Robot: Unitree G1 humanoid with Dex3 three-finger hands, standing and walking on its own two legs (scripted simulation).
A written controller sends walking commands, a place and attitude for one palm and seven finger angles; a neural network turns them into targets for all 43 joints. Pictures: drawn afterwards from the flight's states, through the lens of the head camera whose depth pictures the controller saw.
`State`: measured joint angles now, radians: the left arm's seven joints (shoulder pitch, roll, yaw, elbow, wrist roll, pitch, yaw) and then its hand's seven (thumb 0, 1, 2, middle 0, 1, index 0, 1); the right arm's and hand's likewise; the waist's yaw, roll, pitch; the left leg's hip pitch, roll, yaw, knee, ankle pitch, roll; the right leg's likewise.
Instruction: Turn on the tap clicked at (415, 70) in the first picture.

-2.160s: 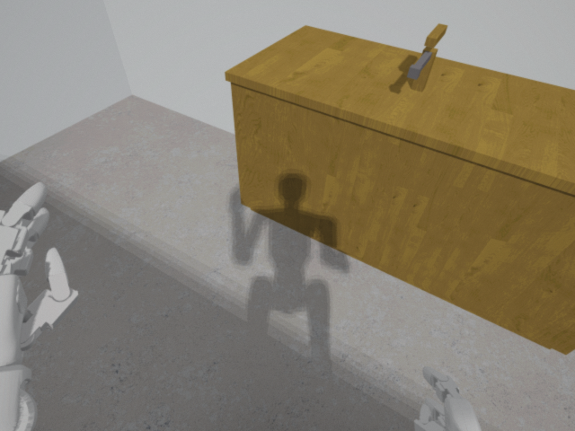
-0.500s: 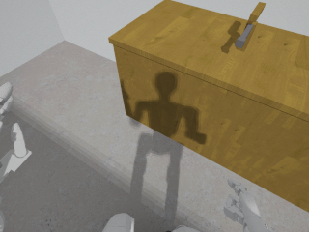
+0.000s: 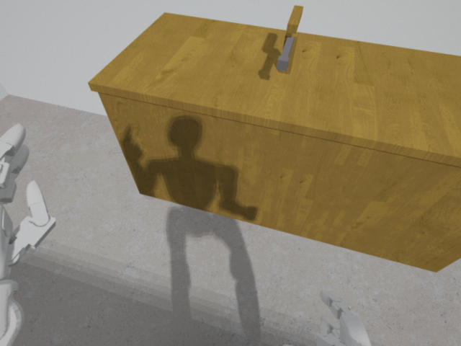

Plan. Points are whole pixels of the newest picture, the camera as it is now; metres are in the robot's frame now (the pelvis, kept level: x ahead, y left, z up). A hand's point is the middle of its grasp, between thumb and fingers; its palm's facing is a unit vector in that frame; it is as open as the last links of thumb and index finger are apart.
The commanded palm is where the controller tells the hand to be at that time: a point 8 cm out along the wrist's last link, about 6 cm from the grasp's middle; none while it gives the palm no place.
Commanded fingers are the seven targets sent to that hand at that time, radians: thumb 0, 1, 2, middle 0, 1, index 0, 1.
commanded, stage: turn to face it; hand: left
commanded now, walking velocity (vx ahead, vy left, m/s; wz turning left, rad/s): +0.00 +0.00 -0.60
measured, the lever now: (282, 63) +0.79 -0.06 +0.07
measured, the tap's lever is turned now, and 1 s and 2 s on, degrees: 0 0 0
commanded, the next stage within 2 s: take the last steps up to it in 0.82 s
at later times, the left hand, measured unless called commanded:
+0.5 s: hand (147, 217) +0.23 +0.13 +0.18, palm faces +0.16 -0.89 -0.42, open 7.4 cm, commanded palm +0.20 +0.18 +0.18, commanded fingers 0.00 0.90 0.90 -0.20 -0.30 -0.20 -0.30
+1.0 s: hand (221, 257) +0.20 +0.04 +0.17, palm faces -0.09 -0.87 -0.48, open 7.4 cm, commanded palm +0.16 +0.12 +0.18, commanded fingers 0.00 0.90 0.90 -0.20 -0.30 -0.20 -0.30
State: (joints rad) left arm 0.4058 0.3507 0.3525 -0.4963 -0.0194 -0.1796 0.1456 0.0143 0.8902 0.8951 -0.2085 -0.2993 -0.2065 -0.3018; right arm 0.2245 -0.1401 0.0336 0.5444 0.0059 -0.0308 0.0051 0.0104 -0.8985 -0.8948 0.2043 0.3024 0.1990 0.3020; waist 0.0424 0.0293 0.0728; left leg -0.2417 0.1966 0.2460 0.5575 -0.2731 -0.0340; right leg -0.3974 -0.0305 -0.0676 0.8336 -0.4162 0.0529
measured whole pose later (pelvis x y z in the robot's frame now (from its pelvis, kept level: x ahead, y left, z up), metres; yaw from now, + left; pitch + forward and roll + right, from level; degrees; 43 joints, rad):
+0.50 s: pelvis -0.03 -0.04 +0.00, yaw -16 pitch +1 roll +0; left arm 0.51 0.39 0.38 -0.56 -0.05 -0.19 0.16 0.01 0.88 0.89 -0.22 -0.30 -0.22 -0.30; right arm 0.18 -0.26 -0.04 0.54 0.02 0.05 -0.04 0.01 -0.90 -0.90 0.20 0.30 0.19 0.30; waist 0.01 0.00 0.03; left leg -0.36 0.05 0.03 0.71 -0.38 -0.06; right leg -0.32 0.10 0.07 0.50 -0.19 -0.06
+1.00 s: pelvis -0.11 -0.05 -0.01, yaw -29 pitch +0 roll +0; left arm 0.48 0.37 0.35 -0.52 -0.03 -0.20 0.14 0.01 0.89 0.89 -0.21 -0.30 -0.21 -0.30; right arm 0.20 -0.21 0.00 0.62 0.01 -0.03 -0.01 0.01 -0.90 -0.89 0.21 0.30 0.20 0.30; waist -0.02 0.05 0.09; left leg -0.45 0.10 0.04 0.95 -0.44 -0.05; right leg -0.29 0.02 -0.05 0.56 -0.27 -0.04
